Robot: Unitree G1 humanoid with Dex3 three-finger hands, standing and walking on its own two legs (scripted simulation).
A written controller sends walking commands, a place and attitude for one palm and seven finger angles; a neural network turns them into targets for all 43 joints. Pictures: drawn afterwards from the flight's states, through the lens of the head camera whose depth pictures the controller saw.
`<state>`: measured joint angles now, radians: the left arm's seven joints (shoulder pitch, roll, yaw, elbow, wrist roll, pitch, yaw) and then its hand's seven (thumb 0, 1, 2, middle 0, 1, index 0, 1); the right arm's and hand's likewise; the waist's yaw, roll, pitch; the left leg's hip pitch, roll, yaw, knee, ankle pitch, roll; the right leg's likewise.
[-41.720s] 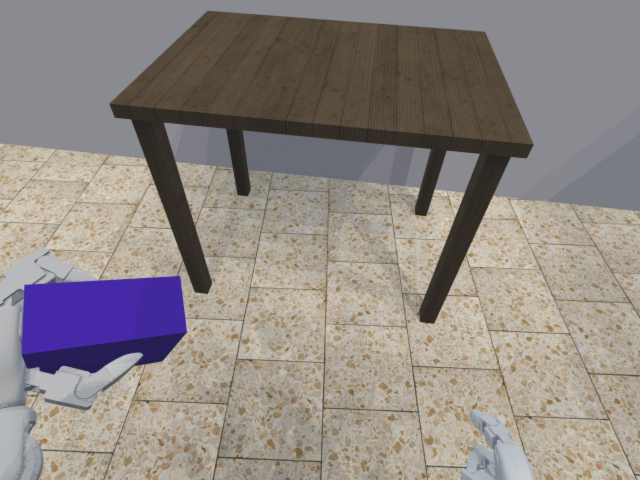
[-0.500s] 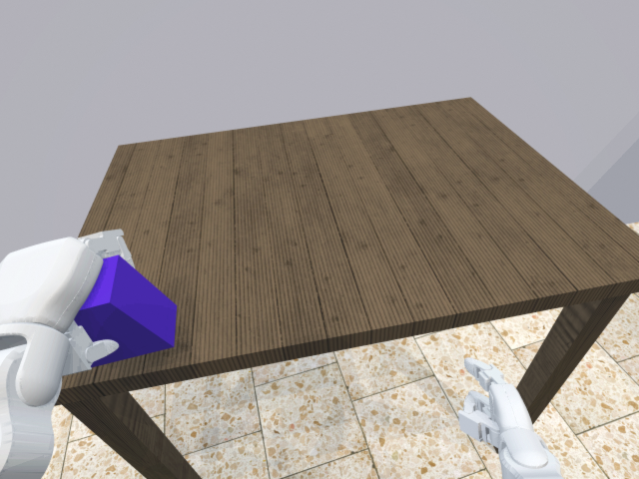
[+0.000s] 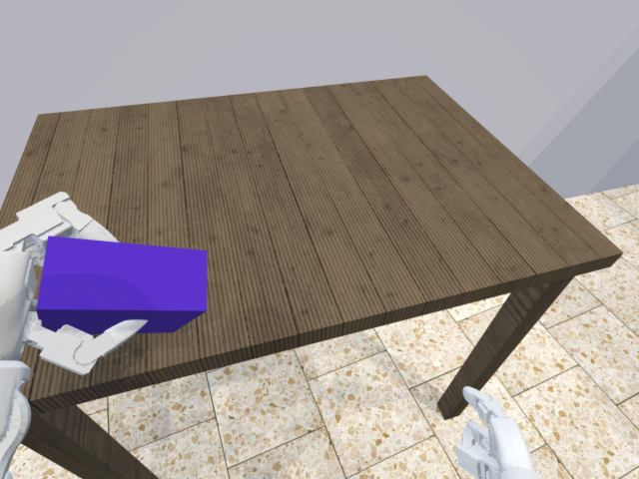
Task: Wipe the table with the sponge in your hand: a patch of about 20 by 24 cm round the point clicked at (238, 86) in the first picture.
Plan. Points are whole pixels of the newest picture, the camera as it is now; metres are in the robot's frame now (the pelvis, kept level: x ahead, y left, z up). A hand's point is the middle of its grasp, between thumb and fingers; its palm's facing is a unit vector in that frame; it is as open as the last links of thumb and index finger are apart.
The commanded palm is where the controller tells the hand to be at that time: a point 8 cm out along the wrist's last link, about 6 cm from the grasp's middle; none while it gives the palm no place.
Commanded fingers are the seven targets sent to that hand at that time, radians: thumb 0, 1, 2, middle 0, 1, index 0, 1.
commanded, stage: step back with the hand held close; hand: left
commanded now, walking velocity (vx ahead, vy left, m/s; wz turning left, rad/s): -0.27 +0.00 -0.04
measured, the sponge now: (145, 294) +0.24 +0.19 +0.18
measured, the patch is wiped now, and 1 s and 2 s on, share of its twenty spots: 1.00 1.00 1.00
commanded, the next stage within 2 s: stop stepping back and stand still in 1.26 s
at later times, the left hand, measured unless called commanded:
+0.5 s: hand out of the picture +0.16 +0.26 +0.23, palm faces +0.42 -0.81 -0.41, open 9.4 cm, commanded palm +0.11 +0.31 +0.24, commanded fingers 0.00 0.10 1.30 -1.20 -1.60 -1.20 -1.60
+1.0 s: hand out of the picture +0.11 +0.28 +0.23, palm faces +0.44 -0.81 -0.38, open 9.4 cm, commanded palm +0.05 +0.32 +0.24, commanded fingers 0.00 0.10 1.30 -1.20 -1.60 -1.20 -1.60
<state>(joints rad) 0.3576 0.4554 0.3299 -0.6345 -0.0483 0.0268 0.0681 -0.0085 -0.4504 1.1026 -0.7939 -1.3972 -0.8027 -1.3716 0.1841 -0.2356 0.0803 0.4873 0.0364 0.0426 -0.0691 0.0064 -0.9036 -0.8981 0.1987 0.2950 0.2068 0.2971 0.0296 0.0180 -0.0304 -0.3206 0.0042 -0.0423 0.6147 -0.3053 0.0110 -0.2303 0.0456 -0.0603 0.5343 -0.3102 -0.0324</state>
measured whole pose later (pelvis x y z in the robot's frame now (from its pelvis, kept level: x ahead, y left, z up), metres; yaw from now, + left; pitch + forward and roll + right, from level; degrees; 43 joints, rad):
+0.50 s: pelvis -0.06 +0.03 -0.01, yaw -1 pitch +3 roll -3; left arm 0.42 0.45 0.46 -0.68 -0.07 -0.18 0.14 -0.01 -0.45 1.10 -0.80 -1.40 -0.80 -1.37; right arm 0.20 -0.23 0.02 0.55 0.03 -0.03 -0.07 0.01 -0.90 -0.90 0.20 0.29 0.21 0.30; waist -0.01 0.03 -0.03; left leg -0.48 -0.01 -0.02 0.66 -0.23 0.04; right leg -0.39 0.03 -0.05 0.57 -0.23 0.00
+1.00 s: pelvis -0.11 +0.04 -0.01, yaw -1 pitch +2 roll -3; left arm 0.36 0.47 0.49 -0.70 -0.06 -0.19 0.15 -0.01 -0.45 1.10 -0.80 -1.40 -0.80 -1.37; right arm 0.20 -0.19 0.00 0.58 0.01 -0.08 -0.05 0.01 -0.90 -0.90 0.20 0.29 0.21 0.30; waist 0.00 -0.01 0.02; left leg -0.49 0.03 0.02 0.62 -0.17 0.04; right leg -0.48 0.06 0.02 0.90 -0.46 0.02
